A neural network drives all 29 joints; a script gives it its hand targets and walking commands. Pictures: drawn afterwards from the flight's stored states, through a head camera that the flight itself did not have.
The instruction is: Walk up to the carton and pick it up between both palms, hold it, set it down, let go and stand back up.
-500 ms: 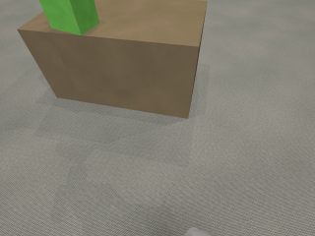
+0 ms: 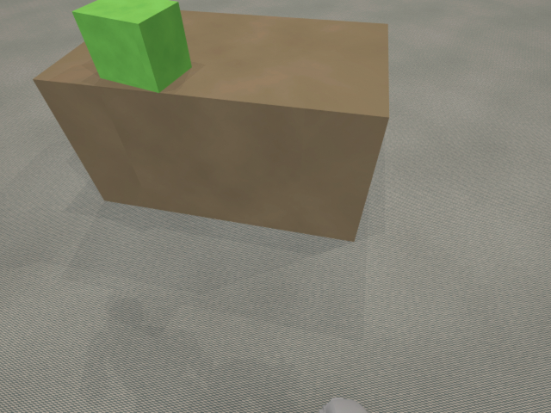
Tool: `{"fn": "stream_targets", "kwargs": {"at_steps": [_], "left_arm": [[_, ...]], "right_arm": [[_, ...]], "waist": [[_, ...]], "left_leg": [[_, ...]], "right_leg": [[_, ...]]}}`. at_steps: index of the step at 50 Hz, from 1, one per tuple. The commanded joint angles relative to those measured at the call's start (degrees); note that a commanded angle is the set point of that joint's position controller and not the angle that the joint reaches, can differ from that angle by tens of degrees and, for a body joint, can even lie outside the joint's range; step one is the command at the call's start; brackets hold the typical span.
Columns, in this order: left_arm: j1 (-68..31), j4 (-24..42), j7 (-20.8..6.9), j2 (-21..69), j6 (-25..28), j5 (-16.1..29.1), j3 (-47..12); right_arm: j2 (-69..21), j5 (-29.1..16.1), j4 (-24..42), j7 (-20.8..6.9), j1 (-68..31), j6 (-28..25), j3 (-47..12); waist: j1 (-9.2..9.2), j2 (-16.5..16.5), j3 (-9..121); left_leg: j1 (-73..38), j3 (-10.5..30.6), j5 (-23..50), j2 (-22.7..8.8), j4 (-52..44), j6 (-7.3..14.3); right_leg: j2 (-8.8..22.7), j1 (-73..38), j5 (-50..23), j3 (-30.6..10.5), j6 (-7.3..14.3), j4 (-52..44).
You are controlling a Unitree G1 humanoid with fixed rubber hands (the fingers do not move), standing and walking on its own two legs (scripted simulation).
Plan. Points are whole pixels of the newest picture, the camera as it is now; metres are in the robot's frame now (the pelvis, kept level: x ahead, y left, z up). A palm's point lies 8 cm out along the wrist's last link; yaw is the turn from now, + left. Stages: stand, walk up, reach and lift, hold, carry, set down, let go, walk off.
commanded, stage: walk up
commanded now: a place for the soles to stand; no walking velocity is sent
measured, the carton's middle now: (137, 41) +1.23 +0.41 +0.00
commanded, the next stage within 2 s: none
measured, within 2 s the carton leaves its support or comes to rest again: neither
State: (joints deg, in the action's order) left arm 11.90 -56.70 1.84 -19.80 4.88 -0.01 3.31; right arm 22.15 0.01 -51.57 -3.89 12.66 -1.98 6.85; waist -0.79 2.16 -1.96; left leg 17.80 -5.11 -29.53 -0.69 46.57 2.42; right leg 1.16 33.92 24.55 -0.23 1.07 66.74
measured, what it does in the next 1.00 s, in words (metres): walks ahead: right foot, then left foot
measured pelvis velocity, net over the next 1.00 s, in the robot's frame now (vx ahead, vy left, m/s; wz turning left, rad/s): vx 0.31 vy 0.13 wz -0.05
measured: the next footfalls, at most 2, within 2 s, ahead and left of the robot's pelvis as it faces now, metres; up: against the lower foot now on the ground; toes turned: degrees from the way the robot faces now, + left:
right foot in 0.10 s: +0.17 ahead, -0.10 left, +0.00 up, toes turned -4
left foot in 0.42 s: +0.29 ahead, +0.19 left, +0.00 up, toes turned +5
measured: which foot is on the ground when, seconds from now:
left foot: down 0.00-0.12, up 0.14-0.40, down 0.42-0.82, up 0.84-1.00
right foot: up 0.00-0.08, down 0.10-0.48, up 0.50-0.78, down 0.80-1.00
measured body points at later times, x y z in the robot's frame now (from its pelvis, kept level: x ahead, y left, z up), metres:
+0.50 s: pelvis +0.19 +0.08 -0.02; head +0.20 +0.07 +0.43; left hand +0.23 +0.40 -0.14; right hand +0.31 -0.24 -0.13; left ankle +0.25 +0.18 -0.70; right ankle +0.13 -0.09 -0.69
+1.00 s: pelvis +0.31 +0.13 -0.02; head +0.33 +0.10 +0.43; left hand +0.37 +0.45 -0.12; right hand +0.41 -0.19 -0.14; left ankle +0.32 +0.23 -0.66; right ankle +0.36 -0.03 -0.70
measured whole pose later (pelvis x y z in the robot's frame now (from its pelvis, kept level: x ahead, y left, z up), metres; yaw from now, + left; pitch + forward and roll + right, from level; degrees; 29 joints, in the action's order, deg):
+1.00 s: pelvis +0.31 +0.13 -0.02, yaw -3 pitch -7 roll -3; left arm 17.8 -56.0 4.2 -19.8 8.1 0.0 2.6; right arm 23.2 0.0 -47.4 -3.9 9.5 2.3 6.6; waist -1.0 6.7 -8.7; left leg 26.2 -0.8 -31.1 -3.8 72.1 3.5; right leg 1.9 22.2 23.1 3.1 -0.3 51.8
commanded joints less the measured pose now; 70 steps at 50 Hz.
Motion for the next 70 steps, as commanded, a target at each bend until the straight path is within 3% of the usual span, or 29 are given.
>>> {"fn": "stream_targets", "kwargs": {"at_steps": [1,3,5,6,7,9,13,19,22,23,24,25,26,30,38,39,40,42,43,48,54,56,57,58,59,61,63,66,70], "left_arm": [[-8.07,7.61,0.27,-14.83,2.9,0.23,1.8],[-4.28,7.65,0.18,-14.25,3.13,0.27,1.98],[14.08,2.31,1.22,-13.26,4.14,0.12,2.83],[23.41,0.85,1.65,-19.06,4.64,-1.12,4.82],[24.85,2.3,2.66,-25.09,4.27,-0.97,6.66],[15.04,4.8,3.09,-26.86,3.69,0.4,6.67],[9.55,5.7,3.01,-23.22,4.24,-0.57,5.47],[7.12,6.93,2.72,-26.05,4.86,-1.43,6.46],[0.45,8.28,2.83,-25.7,4.83,-0.93,5.84],[-3.1,9.18,2.38,-22.52,4.62,-1.0,4.57],[-3.0,9.24,1.91,-15.66,4.57,-0.57,3.13],[-1.17,9.29,2.18,-13.55,4.14,0.36,2.23],[0.13,7.71,2.46,-16.63,4.24,-0.09,2.67],[4.74,4.89,1.93,-17.26,3.2,0.33,2.78],[1.8,6.45,2.09,-14.45,4.53,0.56,2.42],[9.87,4.45,2.43,-13.89,5.06,0.29,2.76],[19.87,1.97,3.24,-16.35,5.37,-0.04,4.25],[24.0,2.63,4.64,-28.03,4.57,-1.4,7.27],[16.54,4.9,4.97,-28.97,4.06,-0.79,7.84],[9.35,5.65,5.07,-24.52,4.32,-1.6,6.48],[5.38,6.33,4.76,-28.62,4.22,-2.43,7.69],[-2.09,7.82,4.67,-26.51,3.76,-2.48,6.75],[-4.41,8.47,4.71,-19.67,3.17,-2.42,4.76],[-7.06,9.15,4.69,-13.56,2.88,-1.41,2.94],[-7.1,9.54,5.19,-17.11,2.66,-1.91,3.41],[-0.46,4.59,4.81,-18.91,2.19,-0.95,3.61],[3.32,2.79,4.63,-18.38,1.99,0.25,3.78],[1.96,3.52,4.39,-18.5,2.03,-0.09,3.51],[1.16,5.04,4.44,-15.58,2.58,0.7,2.58]], "right_arm": [[14.57,1.97,6.27,2.14,5.5,-1.71,3.82],[14.61,1.87,6.59,1.6,2.69,-1.39,3.46],[13.35,1.6,9.64,1.27,-6.75,-0.71,2.49],[9.05,1.32,10.33,0.61,-3.6,-1.08,1.44],[7.83,1.4,11.89,0.58,-2.69,-1.41,0.44],[16.77,2.84,12.09,0.76,-13.07,0.08,1.69],[14.21,2.15,9.79,-0.42,-8.5,0.53,2.22],[15.04,2.72,12.67,-1.08,-13.02,0.59,3.92],[14.71,2.65,9.74,-1.5,-5.2,-0.27,4.75],[15.68,2.93,6.76,-1.16,3.2,-1.05,5.8],[22.01,3.31,3.92,-0.04,13.31,-1.69,7.58],[22.91,1.35,5.96,0.76,10.71,-2.12,6.89],[22.88,-0.51,6.68,0.91,7.29,-1.75,6.53],[15.11,0.78,8.95,2.62,3.25,-1.8,4.3],[15.13,2.82,10.21,1.2,-0.11,-0.9,3.25],[15.27,2.48,11.29,1.13,-5.66,-0.43,3.44],[13.02,2.24,13.03,0.79,-8.98,0.04,3.14],[9.33,1.54,14.84,0.32,-7.19,0.51,1.11],[16.27,2.27,14.79,0.36,-12.35,2.21,2.54],[14.96,2.75,11.21,-0.66,-11.28,2.86,3.57],[16.39,2.97,10.31,-1.16,-8.19,2.65,5.1],[17.35,2.87,6.77,-1.03,2.81,1.99,6.06],[18.87,3.09,3.12,-0.7,13.5,1.3,7.15],[21.81,2.3,4.2,0.18,12.83,0.56,6.92],[24.53,0.64,5.31,0.8,9.24,0.18,6.55],[21.92,0.72,7.15,2.2,3.4,-0.22,6.47],[16.98,1.72,7.44,2.9,1.58,-0.47,4.99],[14.79,1.33,7.85,3.11,3.43,-0.22,4.15],[15.18,2.67,8.08,3.2,1.9,0.07,3.95]], "waist": [[-7.25,2.12,2.8],[-4.25,4.76,3.66],[6.65,-1.47,11.34],[10.41,-9.48,17.53],[8.66,-17.95,19.64],[8.33,-1.63,5.64],[2.91,-5.09,-2.31],[2.98,-8.42,-5.43],[-3.31,-10.16,-4.85],[-8.87,1.0,-0.7],[-13.51,19.11,1.5],[-10.8,21.44,2.79],[-7.99,11.53,3.36],[-4.77,0.33,7.1],[-5.37,5.82,5.79],[0.22,2.94,8.89],[5.55,-2.8,12.26],[6.98,-17.44,17.19],[7.49,-6.3,12.78],[2.48,-4.01,-3.89],[1.48,-12.86,-4.23],[-7.01,-6.74,1.1],[-11.94,9.8,1.27],[-14.03,25.3,-6.07],[-11.65,16.04,-5.85],[-6.59,1.06,-2.74],[-4.46,2.47,0.19],[-5.55,0.53,2.75],[-5.06,0.48,2.34]], "left_leg": [[-24.0,13.8,43.14,-13.39,-17.56,5.18],[-18.9,15.04,43.58,-15.4,-16.48,6.22],[-7.22,2.97,52.29,-6.94,8.36,2.08],[8.35,4.78,36.87,-4.74,23.19,0.24],[27.05,6.16,-5.1,2.36,30.25,-2.48],[32.11,12.66,-4.5,-2.39,34.78,-1.83],[29.41,12.94,5.25,-6.28,26.55,-2.13],[24.16,11.01,-0.64,-9.04,10.0,-3.14],[4.55,8.97,8.63,-7.93,0.02,-2.65],[-11.65,4.11,11.62,-3.06,-7.93,-1.98],[-18.1,22.87,-4.99,-10.67,-26.08,0.42],[-22.33,42.97,4.03,-17.76,-33.76,3.35],[-19.28,46.7,11.0,-21.23,-32.56,4.2],[-19.92,22.55,38.21,-16.92,-16.12,4.13],[-11.37,12.41,38.42,-15.48,-12.13,10.36],[-5.15,9.25,44.25,-13.93,-2.93,9.07],[1.27,3.76,42.38,-8.29,12.36,4.57],[32.15,7.15,-5.11,1.2,30.27,-1.44],[33.55,11.71,-6.96,-2.01,33.29,-1.03],[30.82,12.45,0.85,-7.81,26.07,-2.59],[20.86,15.15,-7.74,-9.07,13.86,-3.05],[-1.0,14.59,0.82,-6.7,2.35,-2.78],[-13.14,18.66,-9.86,-6.31,-10.79,-2.6],[-10.03,40.65,-24.11,-12.85,-33.7,-2.37],[-8.66,52.32,-14.79,-17.93,-39.33,-1.97],[-12.54,43.48,-1.09,-18.74,-30.39,-4.44],[-15.46,28.2,26.57,-14.56,-18.69,-3.91],[-13.7,20.31,37.63,-13.19,-13.64,-1.52],[-13.02,21.85,40.48,-15.46,-12.76,5.17]], "right_leg": [[2.08,12.92,-0.04,4.96,0.24,-16.39],[1.27,2.12,-3.01,6.46,1.09,-23.18],[-2.31,-26.17,-16.48,10.74,3.95,-39.85],[6.46,-45.41,-13.49,-8.53,5.76,-39.21],[21.1,-56.65,-11.34,-38.47,11.86,-44.03],[28.21,-37.61,8.67,-52.14,20.31,-51.04],[18.86,-29.68,-10.72,-28.65,13.87,-45.65],[21.75,-22.68,-19.11,-26.04,15.85,-38.38],[18.9,-7.54,-18.49,-16.86,12.78,-29.86],[11.21,2.01,-21.21,-5.95,8.47,-19.75],[0.53,6.81,-19.43,3.82,2.93,8.98],[-7.08,15.99,5.45,1.57,1.56,12.13],[-3.66,12.13,4.97,-3.2,2.2,15.8],[3.19,12.17,-0.73,-1.76,1.69,11.92],[2.4,1.56,-1.65,7.82,1.33,-20.3],[1.05,-12.5,-7.67,6.45,2.88,-28.59],[0.07,-26.41,-13.82,4.98,3.6,-39.4],[21.63,-44.79,1.06,-43.72,12.48,-47.57],[27.87,-35.19,22.17,-54.75,18.99,-52.0],[19.44,-21.26,6.57,-33.25,13.55,-44.06],[21.66,-11.32,11.19,-30.97,15.21,-36.94],[17.21,4.39,8.66,-23.35,12.49,-23.37],[7.43,15.79,7.03,-9.27,7.11,-3.36],[-8.29,27.16,11.86,2.07,2.59,14.7],[-5.54,23.81,11.9,-6.36,2.35,18.28],[-1.14,21.57,4.42,-6.99,1.61,20.38],[1.5,18.92,-0.72,-3.3,0.67,13.7],[2.09,14.62,0.01,-0.14,0.99,6.57],[3.35,9.11,2.5,3.46,1.08,-11.2]]}}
